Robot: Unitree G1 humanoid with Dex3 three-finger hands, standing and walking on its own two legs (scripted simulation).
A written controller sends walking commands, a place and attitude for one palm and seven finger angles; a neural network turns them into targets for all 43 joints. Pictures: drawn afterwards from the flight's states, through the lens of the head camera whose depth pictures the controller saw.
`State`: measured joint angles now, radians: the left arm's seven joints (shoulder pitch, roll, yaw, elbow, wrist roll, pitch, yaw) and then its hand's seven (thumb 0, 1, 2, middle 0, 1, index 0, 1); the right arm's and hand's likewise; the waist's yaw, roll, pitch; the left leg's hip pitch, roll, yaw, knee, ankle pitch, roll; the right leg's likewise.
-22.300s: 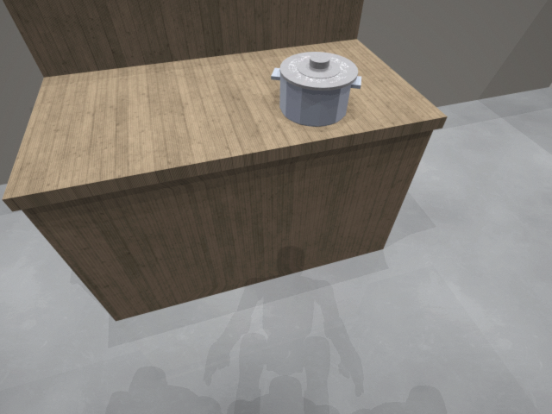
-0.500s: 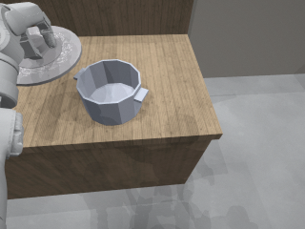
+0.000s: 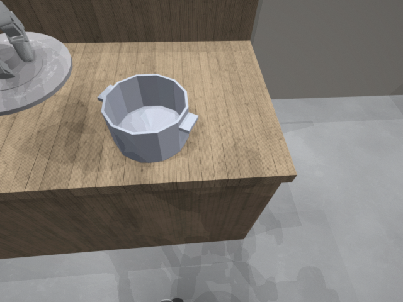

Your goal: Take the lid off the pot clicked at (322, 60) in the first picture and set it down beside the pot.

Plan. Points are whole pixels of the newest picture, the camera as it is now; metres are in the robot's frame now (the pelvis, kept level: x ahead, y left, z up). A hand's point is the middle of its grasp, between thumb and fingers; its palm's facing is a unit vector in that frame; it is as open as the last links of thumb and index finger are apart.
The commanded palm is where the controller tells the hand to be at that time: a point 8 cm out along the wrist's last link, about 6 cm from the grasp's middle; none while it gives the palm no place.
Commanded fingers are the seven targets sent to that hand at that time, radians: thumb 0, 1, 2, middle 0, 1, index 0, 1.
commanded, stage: move the lid sideways beside the pot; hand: left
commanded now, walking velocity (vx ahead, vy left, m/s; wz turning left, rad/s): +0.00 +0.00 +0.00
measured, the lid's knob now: out of the picture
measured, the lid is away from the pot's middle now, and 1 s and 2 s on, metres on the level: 0.22 0.23 0.24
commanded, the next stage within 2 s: lower the lid onto the table in 0.28 s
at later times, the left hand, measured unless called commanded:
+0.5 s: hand out of the picture +0.46 +0.33 +0.22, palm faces -0.34 -0.16 -0.93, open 7.1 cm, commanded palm +0.50 +0.33 +0.30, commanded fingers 0.00 0.59 1.03 -0.66 -1.07 -0.87 -1.15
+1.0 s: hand (5, 75) +0.46 +0.33 +0.19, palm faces -0.39 -0.16 -0.91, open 7.1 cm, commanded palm +0.50 +0.33 +0.26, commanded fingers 0.00 0.59 1.03 -0.66 -1.07 -0.87 -1.15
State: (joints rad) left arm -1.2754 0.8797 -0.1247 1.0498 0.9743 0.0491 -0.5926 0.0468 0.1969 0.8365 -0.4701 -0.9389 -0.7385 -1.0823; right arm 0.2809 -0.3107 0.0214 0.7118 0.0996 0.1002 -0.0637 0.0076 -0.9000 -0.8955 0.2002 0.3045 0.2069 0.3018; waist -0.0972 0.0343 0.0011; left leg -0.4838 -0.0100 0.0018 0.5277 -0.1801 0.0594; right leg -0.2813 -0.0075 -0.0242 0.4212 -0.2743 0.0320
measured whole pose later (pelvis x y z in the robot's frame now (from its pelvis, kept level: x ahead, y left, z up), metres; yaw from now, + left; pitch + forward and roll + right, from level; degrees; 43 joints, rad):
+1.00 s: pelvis +0.00 +0.00 +0.00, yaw -1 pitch +9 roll -3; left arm -1.25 0.90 -0.10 1.12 0.98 0.03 -0.58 0.04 0.20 0.84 -0.47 -0.94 -0.74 -1.09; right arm 0.30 -0.31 0.03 0.71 0.11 0.10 -0.07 0.01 -0.90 -0.90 0.20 0.30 0.21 0.30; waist -0.11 0.04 0.00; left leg -0.53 0.00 0.00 0.58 -0.20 0.06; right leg -0.33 0.01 -0.02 0.47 -0.29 0.03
